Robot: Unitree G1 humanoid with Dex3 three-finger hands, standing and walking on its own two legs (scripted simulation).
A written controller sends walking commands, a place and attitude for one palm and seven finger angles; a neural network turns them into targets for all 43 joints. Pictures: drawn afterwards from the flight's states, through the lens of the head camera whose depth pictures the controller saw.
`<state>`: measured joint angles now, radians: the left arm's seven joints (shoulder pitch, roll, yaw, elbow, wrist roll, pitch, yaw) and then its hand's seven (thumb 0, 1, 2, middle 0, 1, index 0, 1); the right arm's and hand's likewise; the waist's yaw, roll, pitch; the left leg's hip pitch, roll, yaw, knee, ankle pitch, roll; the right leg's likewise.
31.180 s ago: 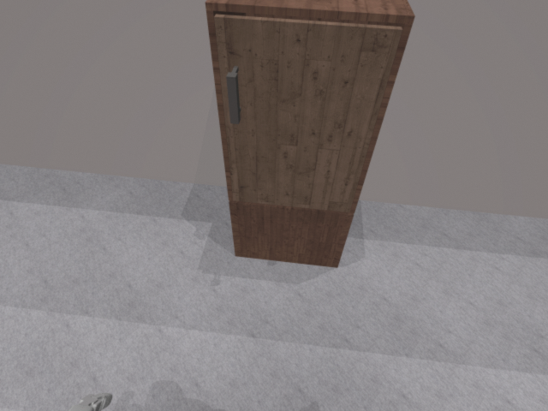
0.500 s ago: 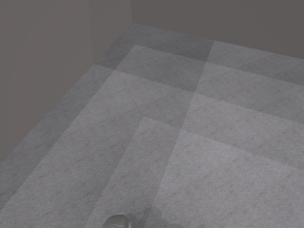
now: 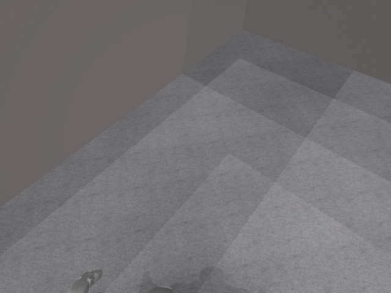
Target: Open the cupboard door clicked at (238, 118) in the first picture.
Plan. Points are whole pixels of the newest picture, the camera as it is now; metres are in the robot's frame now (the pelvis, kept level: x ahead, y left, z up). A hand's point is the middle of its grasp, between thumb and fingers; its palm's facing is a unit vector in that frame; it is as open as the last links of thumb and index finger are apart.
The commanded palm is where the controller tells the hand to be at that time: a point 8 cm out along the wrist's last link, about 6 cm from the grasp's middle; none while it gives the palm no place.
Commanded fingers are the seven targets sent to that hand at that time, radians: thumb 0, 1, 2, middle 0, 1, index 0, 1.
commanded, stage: turn to face it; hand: left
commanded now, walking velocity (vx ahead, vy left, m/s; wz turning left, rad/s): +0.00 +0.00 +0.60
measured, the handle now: out of the picture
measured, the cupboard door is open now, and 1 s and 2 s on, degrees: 39 39 39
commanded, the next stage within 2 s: none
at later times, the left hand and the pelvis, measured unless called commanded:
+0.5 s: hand out of the picture +0.00 +0.23 -0.17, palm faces +0.36 -0.90 -0.25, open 7.3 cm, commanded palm none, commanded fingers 0.00 0.90 0.90 -0.20 -0.30 -0.20 -0.30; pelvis +0.01 +0.00 +0.01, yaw +19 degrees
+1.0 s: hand out of the picture -0.02 +0.15 -0.14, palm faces +0.59 -0.77 -0.24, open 7.3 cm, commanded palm none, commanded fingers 0.00 0.90 0.90 -0.20 -0.30 -0.20 -0.30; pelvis +0.03 -0.04 +0.02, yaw +38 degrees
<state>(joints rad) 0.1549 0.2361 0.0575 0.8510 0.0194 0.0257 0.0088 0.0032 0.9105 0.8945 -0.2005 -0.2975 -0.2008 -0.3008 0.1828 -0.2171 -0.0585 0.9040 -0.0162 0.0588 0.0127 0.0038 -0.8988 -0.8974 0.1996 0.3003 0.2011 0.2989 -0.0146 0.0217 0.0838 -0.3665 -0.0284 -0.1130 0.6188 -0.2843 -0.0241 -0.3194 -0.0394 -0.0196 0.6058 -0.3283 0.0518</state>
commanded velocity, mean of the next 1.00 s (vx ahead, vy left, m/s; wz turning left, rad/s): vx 0.00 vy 0.00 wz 0.60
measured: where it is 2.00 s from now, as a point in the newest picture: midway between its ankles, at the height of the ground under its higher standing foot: outside the picture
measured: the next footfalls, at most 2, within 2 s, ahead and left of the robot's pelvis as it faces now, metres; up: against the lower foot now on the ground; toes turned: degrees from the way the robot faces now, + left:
left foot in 0.36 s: +0.02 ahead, +0.12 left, +0.00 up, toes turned +21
right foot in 0.76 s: +0.13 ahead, -0.12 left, +0.00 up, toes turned +26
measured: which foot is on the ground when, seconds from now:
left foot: down 0.00-0.00, up 0.02-0.34, down 0.36-0.76, up 0.78-1.00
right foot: down 0.00-0.36, up 0.38-0.74, down 0.76-1.00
